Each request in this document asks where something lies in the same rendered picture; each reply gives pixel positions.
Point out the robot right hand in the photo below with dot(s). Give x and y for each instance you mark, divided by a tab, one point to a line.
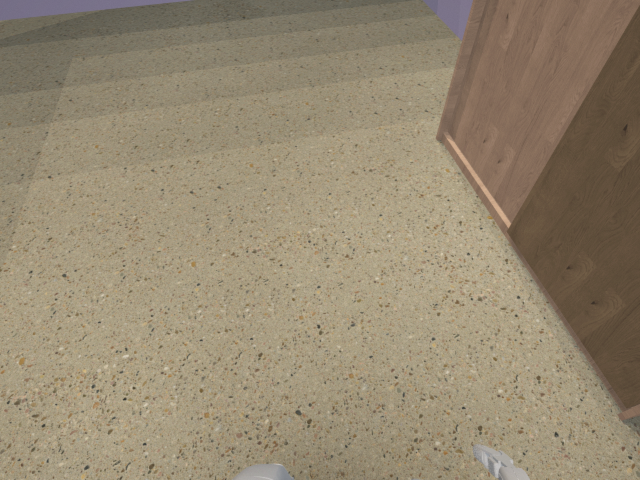
499	464

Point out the wardrobe door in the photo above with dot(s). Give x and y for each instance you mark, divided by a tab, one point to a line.
532	64
579	227

